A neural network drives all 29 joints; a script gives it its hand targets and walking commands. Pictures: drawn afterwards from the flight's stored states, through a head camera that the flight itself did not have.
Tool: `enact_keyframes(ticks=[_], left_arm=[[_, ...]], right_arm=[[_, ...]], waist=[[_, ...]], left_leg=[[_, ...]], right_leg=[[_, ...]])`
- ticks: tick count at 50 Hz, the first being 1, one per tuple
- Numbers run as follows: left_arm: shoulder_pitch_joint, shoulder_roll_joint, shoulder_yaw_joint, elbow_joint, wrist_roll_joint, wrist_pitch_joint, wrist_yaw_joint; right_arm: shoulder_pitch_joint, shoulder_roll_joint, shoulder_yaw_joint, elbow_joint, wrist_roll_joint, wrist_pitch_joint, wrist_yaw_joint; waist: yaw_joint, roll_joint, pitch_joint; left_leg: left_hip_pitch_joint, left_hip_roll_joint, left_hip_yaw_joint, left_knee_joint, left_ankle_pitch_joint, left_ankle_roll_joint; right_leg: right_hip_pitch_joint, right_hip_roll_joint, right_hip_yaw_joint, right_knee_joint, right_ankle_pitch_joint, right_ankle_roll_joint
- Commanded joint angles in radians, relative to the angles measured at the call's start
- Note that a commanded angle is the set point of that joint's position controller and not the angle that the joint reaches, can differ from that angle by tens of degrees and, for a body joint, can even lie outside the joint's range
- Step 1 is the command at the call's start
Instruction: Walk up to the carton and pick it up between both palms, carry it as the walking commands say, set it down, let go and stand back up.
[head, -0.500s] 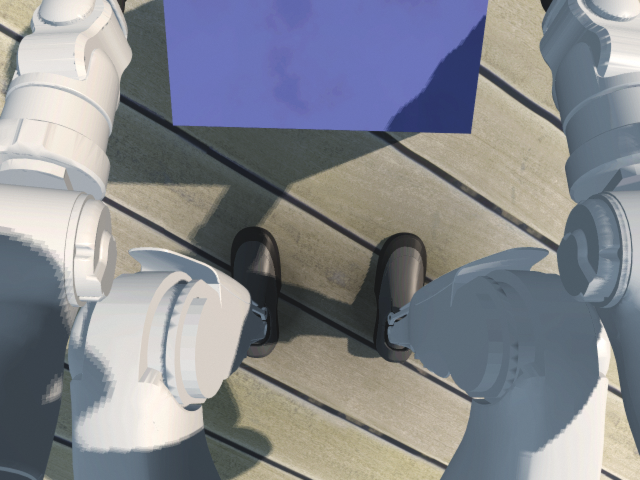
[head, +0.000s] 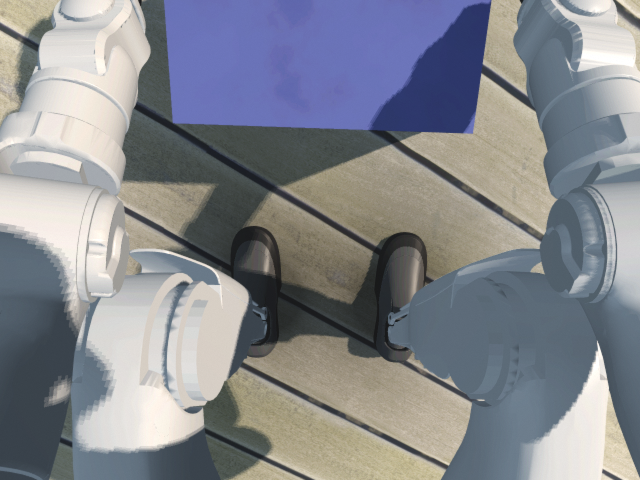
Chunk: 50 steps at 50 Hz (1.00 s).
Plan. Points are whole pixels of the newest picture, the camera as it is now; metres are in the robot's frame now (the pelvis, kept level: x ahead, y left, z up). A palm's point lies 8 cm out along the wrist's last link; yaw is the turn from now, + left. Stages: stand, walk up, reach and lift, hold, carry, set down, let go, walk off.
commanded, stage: reach and lift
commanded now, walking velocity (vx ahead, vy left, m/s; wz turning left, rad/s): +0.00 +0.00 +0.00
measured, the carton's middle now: (325, 39) +0.51 +0.00 -0.26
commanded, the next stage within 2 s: none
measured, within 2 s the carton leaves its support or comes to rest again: leaves its support in 0.60 s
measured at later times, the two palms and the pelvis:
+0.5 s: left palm out of the picture +0.55 +0.18 -0.18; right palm out of the picture +0.55 -0.19 -0.17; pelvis +0.00 +0.00 +0.00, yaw +0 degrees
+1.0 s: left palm out of the picture +0.53 +0.18 -0.12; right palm out of the picture +0.53 -0.19 -0.11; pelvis -0.02 +0.00 +0.01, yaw +0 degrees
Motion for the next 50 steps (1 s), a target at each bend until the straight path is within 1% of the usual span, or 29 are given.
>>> enact_keyframes(ticks=[1,4,5,7,8,13,17,20,22,23,26,27,28,29,30,31,32,34,35,36,37,38,39,41,44,46,47,49,50], left_arm=[[-0.368,-0.689,-0.233,-0.243,-0.029,0.009,-0.169],[-0.373,-0.727,-0.216,-0.243,-0.014,0.024,-0.193],[-0.357,-0.751,-0.205,-0.232,-0.011,0.032,-0.203],[-0.395,-0.775,-0.212,-0.272,-0.012,0.036,-0.217],[-0.4,-0.779,-0.211,-0.274,-0.017,0.035,-0.221],[-0.417,-0.819,-0.22,-0.299,-0.02,0.049,-0.237],[-0.423,-0.843,-0.221,-0.307,-0.023,0.057,-0.247],[-0.449,-0.855,-0.241,-0.352,-0.039,0.052,-0.24],[-0.492,-0.853,-0.271,-0.416,-0.065,0.048,-0.232],[-0.497,-0.859,-0.276,-0.454,-0.073,0.045,-0.229],[-0.491,-0.895,-0.312,-0.493,-0.101,0.051,-0.214],[-0.503,-0.893,-0.305,-0.509,-0.099,0.051,-0.211],[-0.531,-0.887,-0.32,-0.584,-0.116,0.052,-0.203],[-0.548,-0.896,-0.327,-0.595,-0.12,0.052,-0.199],[-0.548,-0.9,-0.316,-0.572,-0.113,0.059,-0.196],[-0.564,-0.912,-0.328,-0.632,-0.121,0.057,-0.192],[-0.55,-0.918,-0.331,-0.637,-0.117,0.059,-0.186],[-0.518,-0.918,-0.319,-0.545,-0.094,0.072,-0.182],[-0.532,-0.92,-0.3,-0.552,-0.081,0.079,-0.183],[-0.562,-0.91,-0.29,-0.593,-0.078,0.077,-0.181],[-0.557,-0.92,-0.294,-0.561,-0.081,0.082,-0.182],[-0.584,-0.916,-0.297,-0.603,-0.081,0.084,-0.18],[-0.596,-0.921,-0.304,-0.605,-0.085,0.088,-0.176],[-0.632,-0.9,-0.275,-0.634,-0.073,0.09,-0.174],[-0.634,-0.915,-0.266,-0.598,-0.063,0.105,-0.169],[-0.654,-0.933,-0.274,-0.596,-0.067,0.11,-0.171],[-0.672,-0.924,-0.275,-0.616,-0.064,0.108,-0.169],[-0.685,-0.934,-0.276,-0.639,-0.064,0.112,-0.167],[-0.703,-0.94,-0.288,-0.684,-0.08,0.113,-0.162]], right_arm=[[-0.163,0.702,0.172,-0.072,-0.035,0.014,0.171],[-0.181,0.75,0.165,-0.078,-0.038,0.03,0.194],[-0.169,0.768,0.164,-0.081,-0.05,0.036,0.202],[-0.189,0.796,0.169,-0.112,-0.049,0.041,0.211],[-0.177,0.814,0.166,-0.101,-0.054,0.047,0.216],[-0.2,0.857,0.171,-0.129,-0.054,0.06,0.234],[-0.211,0.89,0.174,-0.158,-0.051,0.068,0.236],[-0.231,0.914,0.204,-0.194,-0.031,0.065,0.228],[-0.24,0.925,0.223,-0.224,-0.02,0.064,0.218],[-0.277,0.932,0.249,-0.289,0.0,0.059,0.213],[-0.302,0.932,0.278,-0.354,0.022,0.051,0.197],[-0.314,0.929,0.275,-0.36,0.023,0.053,0.194],[-0.337,0.937,0.302,-0.443,0.043,0.052,0.191],[-0.359,0.915,0.3,-0.459,0.047,0.053,0.184],[-0.388,0.915,0.301,-0.454,0.051,0.055,0.184],[-0.38,0.929,0.297,-0.502,0.059,0.054,0.18],[-0.391,0.947,0.312,-0.518,0.07,0.054,0.179],[-0.399,0.94,0.303,-0.457,0.062,0.063,0.18],[-0.438,0.935,0.307,-0.491,0.067,0.065,0.18],[-0.438,0.941,0.308,-0.502,0.065,0.071,0.181],[-0.476,0.924,0.307,-0.525,0.063,0.069,0.18],[-0.505,0.928,0.31,-0.553,0.073,0.074,0.18],[-0.491,0.923,0.306,-0.538,0.067,0.08,0.179],[-0.517,0.928,0.306,-0.55,0.069,0.092,0.183],[-0.579,0.915,0.301,-0.584,0.065,0.099,0.19],[-0.578,0.916,0.277,-0.563,0.051,0.105,0.194],[-0.572,0.931,0.276,-0.554,0.052,0.111,0.196],[-0.61,0.924,0.283,-0.621,0.057,0.11,0.195],[-0.636,0.92,0.291,-0.675,0.062,0.111,0.189]], waist=[[-0.039,0.026,-1.099],[-0.027,0.027,-1.06],[-0.039,0.019,-1.042],[-0.037,0.029,-1.075],[-0.048,0.002,-1.061],[-0.032,0.03,-1.086],[-0.043,0.028,-1.11],[-0.026,0.028,-1.233],[-0.037,0.022,-1.325],[-0.016,0.011,-1.408],[-0.033,0.029,-1.569],[-0.026,0.023,-1.589],[-0.024,0.017,-1.727],[-0.042,0.033,-1.776],[-0.022,0.047,-1.772],[-0.038,0.047,-1.838],[-0.024,0.041,-1.867],[-0.024,0.032,-1.735],[-0.004,0.036,-1.741],[-0.002,0.011,-1.747],[-0.018,0.02,-1.745],[-0.002,0.027,-1.776],[-0.025,0.027,-1.788],[0.002,0.008,-1.768],[-0.007,0.015,-1.75],[-0.034,0.032,-1.71],[-0.019,0.034,-1.715],[-0.011,0.039,-1.782],[-0.024,0.03,-1.861]], left_leg=[[0.579,-0.095,-0.095,-0.148,0.211,-0.067],[0.544,-0.095,-0.082,-0.147,0.173,-0.063],[0.537,-0.097,-0.079,-0.148,0.174,-0.064],[0.531,-0.098,-0.069,-0.137,0.184,-0.066],[0.514,-0.1,-0.072,-0.139,0.171,-0.063],[0.529,-0.103,-0.06,-0.132,0.187,-0.061],[0.527,-0.105,-0.059,-0.132,0.179,-0.054],[0.572,-0.107,-0.05,-0.128,0.23,-0.052],[0.613,-0.112,-0.053,-0.124,0.267,-0.051],[0.641,-0.113,-0.048,-0.118,0.307,-0.049],[0.751,-0.125,-0.05,-0.123,0.365,-0.051],[0.757,-0.127,-0.045,-0.121,0.355,-0.049],[0.843,-0.131,-0.043,-0.122,0.404,-0.051],[0.872,-0.13,-0.046,-0.118,0.4,-0.055],[0.887,-0.132,-0.043,-0.128,0.381,-0.055],[0.915,-0.139,-0.04,-0.125,0.423,-0.056],[0.921,-0.143,-0.041,-0.129,0.433,-0.055],[0.874,-0.139,-0.052,-0.153,0.347,-0.048],[0.875,-0.134,-0.045,-0.155,0.322,-0.046],[0.865,-0.136,-0.05,-0.164,0.309,-0.041],[0.869,-0.138,-0.048,-0.168,0.281,-0.04],[0.892,-0.139,-0.044,-0.174,0.281,-0.041],[0.911,-0.139,-0.055,-0.187,0.275,-0.045],[0.89,-0.141,-0.046,-0.194,0.236,-0.036],[0.927,-0.143,-0.063,-0.215,0.202,-0.032],[0.911,-0.144,-0.067,-0.225,0.168,-0.036],[0.916,-0.145,-0.062,-0.231,0.162,-0.035],[0.951,-0.148,-0.062,-0.23,0.177,-0.036],[0.999,-0.151,-0.067,-0.231,0.204,-0.038]], right_leg=[[0.523,0.121,0.026,-0.152,0.251,0.029],[0.51,0.122,0.022,-0.15,0.221,0.027],[0.511,0.123,0.018,-0.154,0.226,0.027],[0.526,0.127,0.021,-0.149,0.244,0.024],[0.527,0.129,0.016,-0.152,0.237,0.027],[0.522,0.132,0.016,-0.147,0.244,0.021],[0.537,0.134,0.013,-0.146,0.249,0.019],[0.616,0.139,0.014,-0.139,0.304,0.019],[0.655,0.143,0.01,-0.136,0.337,0.017],[0.714,0.146,0.018,-0.134,0.381,0.018],[0.765,0.151,-0.001,-0.129,0.422,0.019],[0.766,0.154,0.0,-0.135,0.396,0.019],[0.837,0.161,-0.005,-0.138,0.448,0.02],[0.839,0.16,-0.005,-0.146,0.434,0.015],[0.82,0.159,-0.007,-0.154,0.397,0.012],[0.869,0.169,-0.008,-0.158,0.455,0.018],[0.881,0.17,-0.01,-0.157,0.472,0.019],[0.799,0.168,-0.021,-0.175,0.373,0.021],[0.809,0.166,-0.014,-0.186,0.343,0.022],[0.821,0.168,-0.013,-0.197,0.335,0.025],[0.815,0.166,-0.019,-0.201,0.31,0.024],[0.829,0.167,-0.015,-0.209,0.307,0.022],[0.83,0.166,-0.027,-0.212,0.305,0.025],[0.834,0.17,-0.016,-0.235,0.254,0.028],[0.781,0.17,-0.035,-0.243,0.201,0.029],[0.76,0.168,-0.034,-0.251,0.174,0.023],[0.759,0.169,-0.036,-0.253,0.167,0.025],[0.789,0.168,-0.035,-0.257,0.179,0.021],[0.837,0.171,-0.04,-0.255,0.206,0.024]])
